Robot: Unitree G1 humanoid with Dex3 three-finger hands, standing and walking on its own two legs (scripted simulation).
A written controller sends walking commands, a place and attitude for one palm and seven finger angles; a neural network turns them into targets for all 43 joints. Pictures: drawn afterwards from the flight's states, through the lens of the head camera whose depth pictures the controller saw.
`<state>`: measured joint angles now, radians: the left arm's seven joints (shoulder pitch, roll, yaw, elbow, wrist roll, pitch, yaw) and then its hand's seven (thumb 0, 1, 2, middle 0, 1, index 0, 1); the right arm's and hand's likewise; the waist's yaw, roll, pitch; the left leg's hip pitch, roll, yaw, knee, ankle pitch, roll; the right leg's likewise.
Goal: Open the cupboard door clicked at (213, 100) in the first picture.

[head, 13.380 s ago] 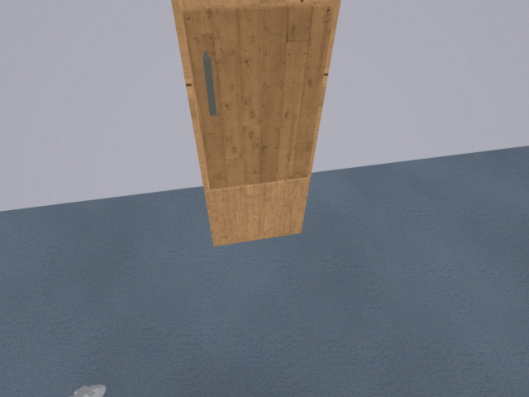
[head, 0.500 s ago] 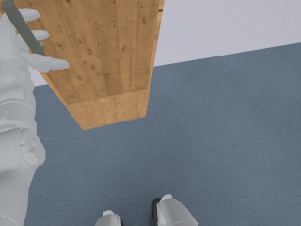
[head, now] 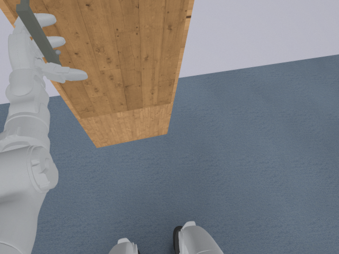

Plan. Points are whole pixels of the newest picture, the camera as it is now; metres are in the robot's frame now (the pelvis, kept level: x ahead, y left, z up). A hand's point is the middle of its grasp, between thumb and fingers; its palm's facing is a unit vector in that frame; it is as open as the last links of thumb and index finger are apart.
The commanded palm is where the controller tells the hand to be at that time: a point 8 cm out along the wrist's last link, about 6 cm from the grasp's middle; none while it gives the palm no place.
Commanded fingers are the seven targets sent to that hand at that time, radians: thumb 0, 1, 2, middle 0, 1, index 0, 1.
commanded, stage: slide the fingers in behind the handle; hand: left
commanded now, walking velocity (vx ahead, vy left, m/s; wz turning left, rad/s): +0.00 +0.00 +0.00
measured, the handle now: (42, 36) +0.59 +0.22 +0.10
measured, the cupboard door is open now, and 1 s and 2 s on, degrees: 0 1 44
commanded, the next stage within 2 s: close the thumb around the handle in 0.02 s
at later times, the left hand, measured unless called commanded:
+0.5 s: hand (58, 52) +0.55 +0.18 +0.09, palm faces +0.13 -0.99 -0.02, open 10.0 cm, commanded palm +0.51 +0.22 +0.09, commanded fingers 0.00 0.62 0.78 -0.38 -1.32 -0.38 -1.32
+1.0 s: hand (57, 55) +0.54 +0.18 +0.09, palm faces +0.12 -0.99 -0.01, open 5.4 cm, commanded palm +0.50 +0.22 +0.09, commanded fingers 0.00 0.90 0.90 -0.40 -1.35 -0.40 -1.35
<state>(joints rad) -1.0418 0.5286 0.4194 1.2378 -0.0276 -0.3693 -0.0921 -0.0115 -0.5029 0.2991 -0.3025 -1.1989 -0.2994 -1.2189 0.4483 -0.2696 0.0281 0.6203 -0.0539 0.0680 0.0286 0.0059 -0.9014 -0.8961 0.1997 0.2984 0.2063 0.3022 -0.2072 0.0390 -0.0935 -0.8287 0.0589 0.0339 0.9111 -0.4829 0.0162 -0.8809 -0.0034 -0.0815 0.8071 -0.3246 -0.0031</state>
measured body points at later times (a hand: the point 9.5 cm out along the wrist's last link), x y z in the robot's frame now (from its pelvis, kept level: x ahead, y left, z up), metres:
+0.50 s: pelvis +0.00 +0.00 +0.00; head +0.14 +0.01 +0.43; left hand +0.53 +0.23 +0.10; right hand -0.03 -0.26 -0.11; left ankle -0.04 +0.10 -0.69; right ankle +0.02 -0.12 -0.69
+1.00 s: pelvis +0.00 +0.00 +0.00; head +0.14 +0.01 +0.43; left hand +0.53 +0.24 +0.10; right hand -0.03 -0.26 -0.11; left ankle -0.04 +0.10 -0.69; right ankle +0.02 -0.12 -0.69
